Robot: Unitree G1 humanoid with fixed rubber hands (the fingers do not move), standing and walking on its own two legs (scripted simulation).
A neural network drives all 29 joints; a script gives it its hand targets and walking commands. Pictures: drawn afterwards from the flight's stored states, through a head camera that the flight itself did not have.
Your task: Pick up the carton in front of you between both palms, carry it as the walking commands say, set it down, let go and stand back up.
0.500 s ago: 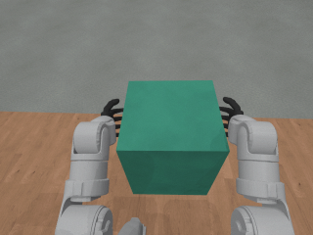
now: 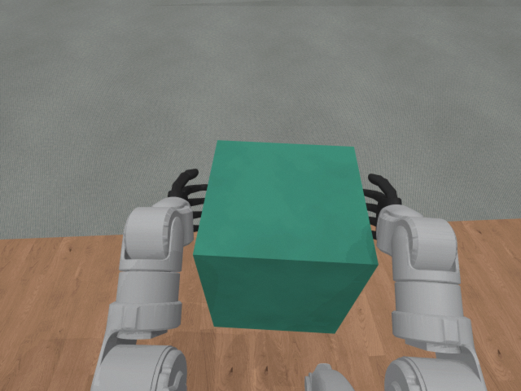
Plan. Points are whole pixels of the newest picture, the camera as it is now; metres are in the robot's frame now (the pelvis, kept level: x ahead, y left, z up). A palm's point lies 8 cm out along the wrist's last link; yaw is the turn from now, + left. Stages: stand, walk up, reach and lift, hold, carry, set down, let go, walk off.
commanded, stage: carry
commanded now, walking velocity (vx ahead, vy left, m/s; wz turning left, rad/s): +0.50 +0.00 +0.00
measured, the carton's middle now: (279, 242) +0.36 -0.02 +0.01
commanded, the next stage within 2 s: none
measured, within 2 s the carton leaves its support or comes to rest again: neither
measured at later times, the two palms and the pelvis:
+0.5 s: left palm (201, 110) +0.64 +0.13 +0.07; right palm (345, 104) +0.67 -0.17 +0.07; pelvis +0.29 -0.04 -0.03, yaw +1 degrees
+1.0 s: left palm (207, 60) +0.95 +0.15 +0.01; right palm (316, 63) +0.93 -0.15 +0.01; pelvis +0.58 +0.02 -0.07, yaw +0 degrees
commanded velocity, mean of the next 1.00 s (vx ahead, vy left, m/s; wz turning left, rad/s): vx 0.50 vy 0.00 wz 0.00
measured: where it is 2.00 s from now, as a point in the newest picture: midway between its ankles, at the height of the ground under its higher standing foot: (258, 195)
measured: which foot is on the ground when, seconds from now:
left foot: down 0.00-0.20, up 0.22-0.72, down 0.74-1.00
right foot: up 0.00-0.20, down 0.22-0.74, up 0.76-1.00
